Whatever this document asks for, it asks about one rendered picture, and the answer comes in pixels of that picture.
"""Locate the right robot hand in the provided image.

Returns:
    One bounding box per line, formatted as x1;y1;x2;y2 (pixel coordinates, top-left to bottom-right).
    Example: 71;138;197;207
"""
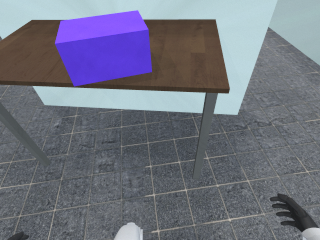
270;193;319;232

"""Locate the table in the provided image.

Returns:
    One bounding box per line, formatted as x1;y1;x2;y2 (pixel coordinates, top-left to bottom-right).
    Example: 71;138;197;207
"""
0;19;230;180

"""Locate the carton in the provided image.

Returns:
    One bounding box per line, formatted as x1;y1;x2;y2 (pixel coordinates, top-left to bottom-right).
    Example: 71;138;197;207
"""
55;10;152;87

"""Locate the right robot forearm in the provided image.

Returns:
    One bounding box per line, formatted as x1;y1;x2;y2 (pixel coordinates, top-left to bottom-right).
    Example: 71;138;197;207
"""
301;227;320;240

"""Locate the robot left thigh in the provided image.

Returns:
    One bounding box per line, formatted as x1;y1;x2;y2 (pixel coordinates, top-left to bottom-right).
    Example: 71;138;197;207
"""
114;224;143;240

